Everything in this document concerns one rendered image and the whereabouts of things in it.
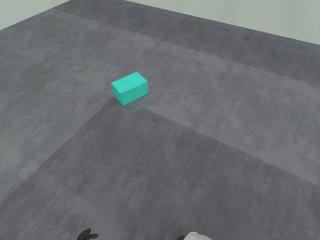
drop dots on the carton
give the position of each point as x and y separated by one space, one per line
130 88

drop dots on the left robot hand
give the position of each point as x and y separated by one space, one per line
85 235

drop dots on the right robot shin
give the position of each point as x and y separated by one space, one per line
191 233

